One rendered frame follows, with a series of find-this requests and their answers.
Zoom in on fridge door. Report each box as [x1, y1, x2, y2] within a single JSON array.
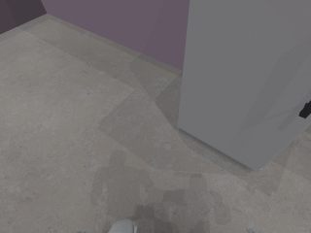
[[177, 0, 311, 171]]

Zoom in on robot left thigh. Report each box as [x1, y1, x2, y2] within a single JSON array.
[[108, 219, 137, 233]]

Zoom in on handle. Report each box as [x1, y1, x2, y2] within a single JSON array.
[[299, 101, 311, 118]]

